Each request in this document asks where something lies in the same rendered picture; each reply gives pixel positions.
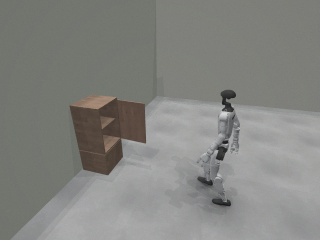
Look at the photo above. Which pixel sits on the robot left forearm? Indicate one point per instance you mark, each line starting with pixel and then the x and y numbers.
pixel 215 145

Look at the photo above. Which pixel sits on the robot torso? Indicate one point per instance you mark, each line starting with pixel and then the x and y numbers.
pixel 230 123

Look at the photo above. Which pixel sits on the robot left upper arm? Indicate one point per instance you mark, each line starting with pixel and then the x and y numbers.
pixel 223 120

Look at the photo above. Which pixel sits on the cupboard door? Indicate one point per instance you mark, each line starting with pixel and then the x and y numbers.
pixel 132 120

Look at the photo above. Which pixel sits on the left robot shin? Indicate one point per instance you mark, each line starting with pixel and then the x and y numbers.
pixel 219 186

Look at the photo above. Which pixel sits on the robot right forearm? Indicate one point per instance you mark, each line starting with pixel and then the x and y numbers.
pixel 236 134

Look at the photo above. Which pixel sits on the robot right hand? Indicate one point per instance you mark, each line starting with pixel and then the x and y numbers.
pixel 233 146

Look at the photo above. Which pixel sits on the robot right upper arm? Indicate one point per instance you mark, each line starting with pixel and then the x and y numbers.
pixel 236 123

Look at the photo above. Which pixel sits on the robot left hand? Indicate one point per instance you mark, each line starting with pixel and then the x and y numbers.
pixel 204 157

